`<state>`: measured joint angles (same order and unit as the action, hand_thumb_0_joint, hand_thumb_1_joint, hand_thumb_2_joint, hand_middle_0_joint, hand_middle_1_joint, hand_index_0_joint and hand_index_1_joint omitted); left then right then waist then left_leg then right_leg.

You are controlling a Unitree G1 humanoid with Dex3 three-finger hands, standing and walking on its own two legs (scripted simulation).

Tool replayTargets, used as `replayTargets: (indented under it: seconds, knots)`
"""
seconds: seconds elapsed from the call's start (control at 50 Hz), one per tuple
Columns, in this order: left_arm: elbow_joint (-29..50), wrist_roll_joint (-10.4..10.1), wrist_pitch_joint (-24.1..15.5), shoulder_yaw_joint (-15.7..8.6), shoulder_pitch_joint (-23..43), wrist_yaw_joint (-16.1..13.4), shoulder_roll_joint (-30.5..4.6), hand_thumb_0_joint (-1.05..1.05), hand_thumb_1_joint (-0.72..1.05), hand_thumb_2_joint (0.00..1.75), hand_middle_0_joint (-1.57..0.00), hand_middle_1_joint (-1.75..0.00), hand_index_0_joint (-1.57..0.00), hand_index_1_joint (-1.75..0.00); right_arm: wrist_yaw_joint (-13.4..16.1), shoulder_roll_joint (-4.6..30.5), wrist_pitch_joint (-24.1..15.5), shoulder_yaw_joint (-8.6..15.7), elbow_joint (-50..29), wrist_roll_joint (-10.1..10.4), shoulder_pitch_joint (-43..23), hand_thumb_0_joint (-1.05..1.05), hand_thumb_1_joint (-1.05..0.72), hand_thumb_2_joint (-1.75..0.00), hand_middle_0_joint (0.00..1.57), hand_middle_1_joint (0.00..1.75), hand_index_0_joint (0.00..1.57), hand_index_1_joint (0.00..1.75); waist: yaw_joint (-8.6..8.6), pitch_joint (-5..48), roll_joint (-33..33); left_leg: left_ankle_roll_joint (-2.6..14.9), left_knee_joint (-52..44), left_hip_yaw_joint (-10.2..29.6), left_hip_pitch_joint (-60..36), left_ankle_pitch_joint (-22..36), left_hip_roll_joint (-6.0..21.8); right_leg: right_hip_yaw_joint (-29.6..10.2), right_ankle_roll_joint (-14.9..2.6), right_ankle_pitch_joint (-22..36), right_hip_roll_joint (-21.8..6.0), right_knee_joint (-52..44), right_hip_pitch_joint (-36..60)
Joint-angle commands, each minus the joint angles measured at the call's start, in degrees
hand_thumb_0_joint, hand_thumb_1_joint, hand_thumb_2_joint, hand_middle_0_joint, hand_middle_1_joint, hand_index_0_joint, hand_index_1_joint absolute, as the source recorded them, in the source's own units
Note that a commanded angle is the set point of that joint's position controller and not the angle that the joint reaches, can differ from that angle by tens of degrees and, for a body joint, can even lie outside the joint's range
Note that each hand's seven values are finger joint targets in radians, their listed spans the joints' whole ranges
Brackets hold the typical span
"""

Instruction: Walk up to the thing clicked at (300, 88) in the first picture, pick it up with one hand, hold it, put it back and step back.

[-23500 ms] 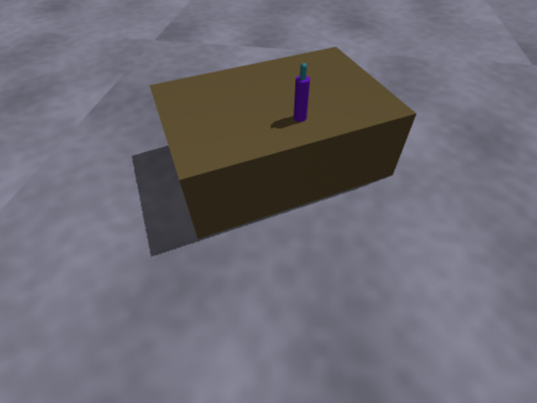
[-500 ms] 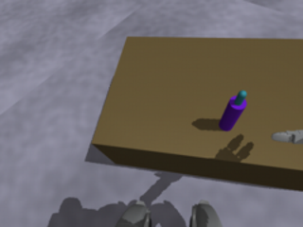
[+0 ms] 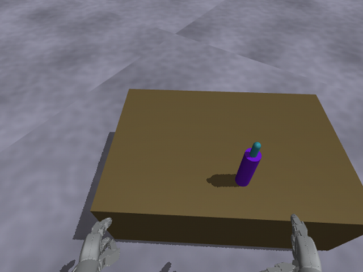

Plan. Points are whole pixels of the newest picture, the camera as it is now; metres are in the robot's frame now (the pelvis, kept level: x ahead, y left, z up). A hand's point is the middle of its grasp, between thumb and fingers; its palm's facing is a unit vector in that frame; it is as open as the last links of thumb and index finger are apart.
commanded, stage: home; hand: right
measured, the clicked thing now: (249, 164) +0.51 -0.21 -0.23
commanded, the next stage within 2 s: stand in 1.96 s
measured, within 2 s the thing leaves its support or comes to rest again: neither
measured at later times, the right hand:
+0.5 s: hand out of the picture +0.15 -0.17 -0.09, palm faces -0.02 +0.94 -0.34, open 17.6 cm
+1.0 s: hand out of the picture +0.04 -0.25 -0.11, palm faces -0.01 +0.92 -0.39, open 17.6 cm
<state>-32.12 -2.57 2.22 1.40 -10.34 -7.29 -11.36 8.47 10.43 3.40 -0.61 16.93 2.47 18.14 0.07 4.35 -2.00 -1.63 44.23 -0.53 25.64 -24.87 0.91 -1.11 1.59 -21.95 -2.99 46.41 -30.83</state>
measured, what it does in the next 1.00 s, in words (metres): stands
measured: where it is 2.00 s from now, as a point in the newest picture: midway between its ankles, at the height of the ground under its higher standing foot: outside the picture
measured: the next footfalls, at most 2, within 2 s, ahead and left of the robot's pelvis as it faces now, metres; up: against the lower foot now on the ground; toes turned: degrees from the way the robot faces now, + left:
none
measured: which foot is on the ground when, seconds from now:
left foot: down 0.00-1.00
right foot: down 0.00-1.00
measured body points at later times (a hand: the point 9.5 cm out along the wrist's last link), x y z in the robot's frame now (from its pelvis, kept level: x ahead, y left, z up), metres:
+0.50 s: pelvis -0.01 +0.02 +0.00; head +0.00 +0.03 +0.45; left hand +0.13 +0.27 -0.11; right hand +0.15 -0.22 -0.07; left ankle -0.03 +0.14 -0.71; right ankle +0.02 -0.13 -0.71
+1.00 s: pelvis -0.01 +0.00 +0.04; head -0.02 +0.02 +0.48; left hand +0.06 +0.28 -0.11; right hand +0.04 -0.30 -0.09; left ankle -0.03 +0.14 -0.71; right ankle +0.02 -0.13 -0.71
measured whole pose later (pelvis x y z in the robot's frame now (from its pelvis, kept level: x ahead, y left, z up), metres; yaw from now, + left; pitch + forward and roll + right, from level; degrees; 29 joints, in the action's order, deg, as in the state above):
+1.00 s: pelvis -0.01 +0.00 +0.04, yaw -1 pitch -3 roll -1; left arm -58.7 1.9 2.0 -1.1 -11.1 -0.7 -17.9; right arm 1.9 18.0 0.3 -0.1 59.1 -1.9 13.1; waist 0.1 -1.9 -2.3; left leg -2.1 25.1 -0.5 6.0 -15.6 3.1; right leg -0.1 1.3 -10.8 -0.7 23.6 -9.4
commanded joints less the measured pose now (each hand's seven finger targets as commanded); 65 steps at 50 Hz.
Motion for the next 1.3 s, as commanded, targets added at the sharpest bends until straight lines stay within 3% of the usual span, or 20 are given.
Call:
replayTargets:
  seconds: [0.0,0.1,0.22,0.26,0.38,0.4,0.42,0.44,0.5,0.52,0.62,0.68,0.82,0.92,1.0,1.06,1.1,1.14,1.2,1.28]
  knots:
    - [7.85,0.48,-3.36,-3.10,1.27,-1.58,-7.51,0.00,0.90,0.90,-0.20,-0.30,-0.20,-0.30,0.44,8.87,-1.75,4.49,-16.97,-0.23,-5.21,0.00,0.55,-0.05,0.05,0.05,0.05,0.05,-2.38,6.37,1.15,0.76,-6.42,-2.23,0.35,16.38,-1.81,2.90,-2.20,12.53,1.75,-5.43,8.99]
    - [9.43,0.99,-4.94,-2.76,0.99,-2.23,-7.21,0.00,0.90,0.90,-0.20,-0.30,-0.20,-0.30,0.35,7.55,-0.39,4.36,-17.34,-0.50,-4.67,0.00,0.58,-0.04,0.05,0.05,0.05,0.05,-2.82,7.14,2.23,0.21,-6.46,-0.85,0.90,16.69,-0.87,3.28,-2.49,11.68,2.24,-4.05,8.86]
    - [10.80,1.43,-6.58,-2.82,0.95,-1.71,-6.78,0.00,0.90,0.90,-0.20,-0.30,-0.20,-0.30,-0.02,4.90,1.14,1.81,-14.98,-0.76,2.46,0.00,0.56,-0.05,0.05,0.05,0.05,0.05,-1.20,4.88,4.06,-0.23,-7.26,-0.44,0.87,15.17,-0.17,3.51,-2.60,10.49,2.70,-3.29,6.21]
    - [10.69,1.29,-6.90,-3.04,0.97,-1.57,-7.34,0.00,0.90,0.90,-0.20,-0.30,-0.20,-0.30,0.25,6.70,1.28,3.49,-16.48,-0.86,1.38,0.00,0.58,-0.04,0.05,0.05,0.05,0.05,-0.55,5.15,2.97,0.27,-6.48,-1.39,1.24,14.10,-0.67,3.25,-2.33,10.11,2.61,-3.85,6.25]
    - [11.61,1.19,-7.50,-3.37,0.95,-1.16,-7.63,0.00,0.90,0.90,-0.20,-0.30,-0.20,-0.30,0.02,7.04,1.33,3.68,-17.23,-0.91,2.36,0.00,0.59,-0.03,0.05,0.05,0.05,0.05,-0.28,4.21,3.38,0.34,-6.56,-1.24,2.44,10.75,-0.77,3.51,-2.21,7.48,2.64,-3.38,4.30]
    - [0.76,8.78,-4.96,-5.13,2.76,1.80,-12.41,0.00,0.90,0.90,-0.20,-0.30,-0.20,-0.30,-2.99,17.54,-1.58,6.11,2.73,-7.61,-2.75,0.00,0.59,-0.03,0.05,0.05,0.05,0.05,0.84,2.81,3.12,1.99,-9.76,3.91,-5.00,8.54,2.90,-0.28,-2.56,10.24,-0.01,-5.65,7.35]
    - [-0.47,9.08,-4.01,-6.32,1.13,3.13,-13.50,0.00,0.90,0.90,-0.20,-0.30,-0.20,-0.30,-4.28,17.86,-2.75,6.97,4.76,-8.27,-1.30,0.00,0.61,-0.02,0.05,0.04,0.05,0.04,0.36,2.04,2.90,3.22,-11.94,6.88,-4.81,7.25,5.07,0.39,-2.40,7.98,0.67,-5.10,7.80]
    - [-0.58,8.44,-3.53,-6.17,0.72,3.87,-12.94,0.00,0.90,0.90,-0.20,-0.30,-0.20,-0.30,-5.15,18.31,-3.80,6.63,5.65,-8.28,-1.54,0.00,0.61,-0.02,0.05,0.04,0.05,0.04,-0.53,1.72,5.37,3.84,-13.87,8.18,-1.83,4.88,5.91,0.25,-2.40,5.72,0.46,-5.86,9.91]
    - [-3.89,6.07,-3.41,-5.32,0.20,5.99,-12.94,0.00,0.90,0.90,-0.20,-0.30,-0.20,-0.30,-6.35,16.34,-5.19,4.79,10.76,-5.91,-4.96,0.00,0.56,-0.05,0.05,0.05,0.05,0.05,-1.07,0.87,4.56,3.59,-13.87,6.00,-4.50,9.67,5.50,-1.26,-2.76,10.05,-0.18,-10.91,13.43]
    - [-4.63,5.77,-3.47,-5.61,1.56,6.21,-13.49,0.00,0.90,0.90,-0.20,-0.30,-0.20,-0.30,-6.38,16.09,-5.42,4.44,12.61,-5.44,-5.53,0.00,0.57,-0.04,0.05,0.05,0.05,0.05,-0.39,1.42,3.16,3.11,-13.38,4.69,-5.66,13.17,4.70,-1.86,-2.59,13.54,-0.40,-11.67,14.81]
    - [-11.22,5.13,-2.72,-5.03,0.52,6.35,-13.15,0.00,0.90,0.90,-0.20,-0.30,-0.20,-0.30,-6.53,16.16,-5.03,3.98,22.69,-5.13,-5.72,0.00,0.61,-0.02,0.05,0.04,0.05,0.04,0.02,-1.94,0.66,2.23,-15.57,2.52,-10.47,15.30,4.02,-2.70,-2.42,15.86,-1.26,-17.63,15.95]
    - [-14.22,4.89,-2.63,-5.29,-0.06,6.02,-14.59,0.00,0.90,0.90,-0.20,-0.30,-0.20,-0.30,-6.36,16.74,-4.93,3.98,27.20,-4.74,-5.42,0.00,0.61,-0.02,0.05,0.04,0.05,0.04,0.24,-1.84,0.40,1.79,-16.89,2.18,-12.50,19.38,4.10,-3.16,-2.21,20.85,-1.96,-20.20,19.66]
    - [-19.95,4.52,-2.17,-5.11,0.73,5.71,-16.24,0.00,0.90,0.90,-0.20,-0.30,-0.20,-0.30,-5.97,18.46,-4.62,3.67,34.88,-4.30,-7.02,0.00,0.60,-0.03,0.05,0.04,0.05,0.04,0.00,-2.75,1.99,1.51,-21.53,2.29,-15.82,20.48,4.92,-3.27,-1.88,20.98,-2.25,-24.78,23.73]
    - [-23.14,4.57,-1.89,-4.98,1.02,5.93,-17.18,0.00,0.90,0.90,-0.20,-0.30,-0.20,-0.30,-5.91,19.23,-4.39,3.37,38.35,-4.27,-7.70,0.00,0.57,-0.04,0.05,0.05,0.05,0.05,-0.60,-6.79,1.63,1.47,-24.47,2.59,-15.45,15.64,4.96,-3.70,-1.54,13.37,-1.97,-28.17,22.66]
    - [-24.43,4.50,-1.76,-4.79,2.08,6.10,-17.16,0.00,0.90,0.90,-0.20,-0.30,-0.20,-0.30,-6.01,19.86,-4.26,3.23,40.31,-4.26,-7.51,0.00,0.57,-0.04,0.05,0.05,0.05,0.05,-0.59,-6.95,2.86,1.59,-25.81,2.64,-14.15,12.68,4.99,-3.73,-1.44,11.96,-1.94,-29.00,23.76]
    - [-25.21,4.38,-1.96,-4.73,2.68,6.07,-17.59,0.00,0.90,0.90,-0.20,-0.30,-0.20,-0.30,-6.05,19.61,-4.42,3.12,40.93,-4.21,-7.78,0.00,0.59,-0.03,0.05,0.05,0.05,0.05,-0.42,-5.59,1.62,1.69,-25.94,2.87,-16.44,16.42,5.53,-3.58,-1.58,14.29,-2.15,-28.86,24.10]
    - [-26.03,4.39,-1.86,-4.52,2.53,6.21,-17.45,0.00,0.90,0.90,-0.20,-0.30,-0.20,-0.30,-6.11,19.44,-4.32,3.00,41.77,-4.26,-7.71,0.00,0.57,-0.04,0.05,0.05,0.05,0.05,-0.68,-7.64,1.23,1.63,-26.77,2.85,-15.18,13.03,5.17,-3.63,-1.32,11.18,-2.01,-29.74,22.92]
    - [-26.33,4.29,-2.03,-4.30,2.79,6.20,-17.32,0.00,0.90,0.90,-0.20,-0.30,-0.20,-0.30,-6.23,19.69,-4.46,2.93,42.06,-4.10,-7.72,0.00,0.56,-0.05,0.05,0.05,0.05,0.05,-0.53,-6.47,2.29,1.82,-26.83,3.17,-15.70,15.11,5.61,-3.36,-1.34,14.14,-2.28,-29.27,24.42]
    - [-26.69,4.29,-2.03,-4.26,3.52,6.21,-17.67,0.00,0.90,0.90,-0.20,-0.30,-0.20,-0.30,-6.24,19.79,-4.44,2.86,42.38,-4.17,-7.90,0.00,0.56,-0.04,0.05,0.05,0.05,0.05,-0.28,-6.60,1.90,1.84,-27.22,3.01,-16.87,14.41,5.66,-3.39,-1.29,13.24,-2.19,-29.44,22.95]
    - [-27.54,4.02,-1.79,-4.09,3.46,6.42,-17.68,0.00,0.90,0.90,-0.20,-0.30,-0.20,-0.30,-6.37,20.10,-4.22,2.88,43.25,-4.16,-7.82,0.00,0.58,-0.04,0.05,0.05,0.05,0.05,-0.52,-8.79,3.17,1.98,-28.79,3.49,-13.45,8.26,5.53,-3.24,-1.19,10.66,-1.94,-29.43,22.99]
